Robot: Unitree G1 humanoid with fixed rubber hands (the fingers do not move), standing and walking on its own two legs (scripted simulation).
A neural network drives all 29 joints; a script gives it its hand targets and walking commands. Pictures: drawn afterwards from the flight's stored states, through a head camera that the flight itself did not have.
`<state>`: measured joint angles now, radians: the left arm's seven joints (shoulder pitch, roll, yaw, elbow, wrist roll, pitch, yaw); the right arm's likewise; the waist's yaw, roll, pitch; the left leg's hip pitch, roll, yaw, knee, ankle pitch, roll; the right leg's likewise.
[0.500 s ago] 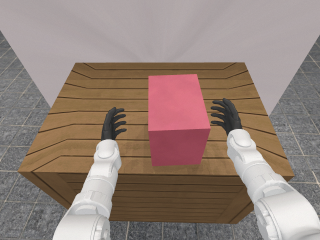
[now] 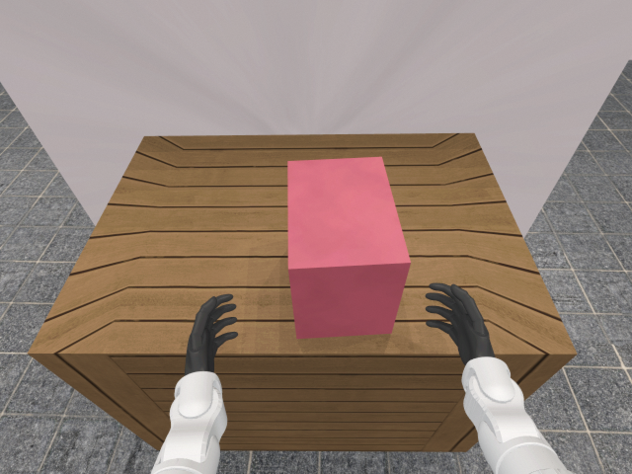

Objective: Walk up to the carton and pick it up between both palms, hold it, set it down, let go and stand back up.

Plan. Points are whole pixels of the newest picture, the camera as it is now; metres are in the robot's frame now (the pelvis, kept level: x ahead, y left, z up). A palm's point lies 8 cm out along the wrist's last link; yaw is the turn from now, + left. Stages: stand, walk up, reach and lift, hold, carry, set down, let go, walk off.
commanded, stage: set down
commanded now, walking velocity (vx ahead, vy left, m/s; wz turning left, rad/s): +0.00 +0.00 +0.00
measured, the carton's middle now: (339, 247) +0.48 -0.01 -0.03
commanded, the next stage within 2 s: let go in 1.26 s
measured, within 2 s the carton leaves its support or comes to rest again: neither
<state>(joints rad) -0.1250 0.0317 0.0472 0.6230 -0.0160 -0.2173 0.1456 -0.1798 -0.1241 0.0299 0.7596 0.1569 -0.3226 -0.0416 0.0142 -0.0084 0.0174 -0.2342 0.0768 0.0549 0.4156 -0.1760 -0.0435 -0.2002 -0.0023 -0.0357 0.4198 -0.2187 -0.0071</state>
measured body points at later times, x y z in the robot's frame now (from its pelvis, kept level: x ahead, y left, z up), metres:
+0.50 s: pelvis +0.03 +0.01 +0.00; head +0.02 +0.02 +0.45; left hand +0.24 +0.20 -0.04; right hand +0.24 -0.19 -0.04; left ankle +0.03 +0.15 -0.74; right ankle +0.00 -0.11 -0.74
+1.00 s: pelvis +0.04 +0.01 +0.01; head +0.03 +0.01 +0.46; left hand +0.21 +0.22 -0.07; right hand +0.21 -0.21 -0.06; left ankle +0.03 +0.15 -0.74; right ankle +0.00 -0.11 -0.74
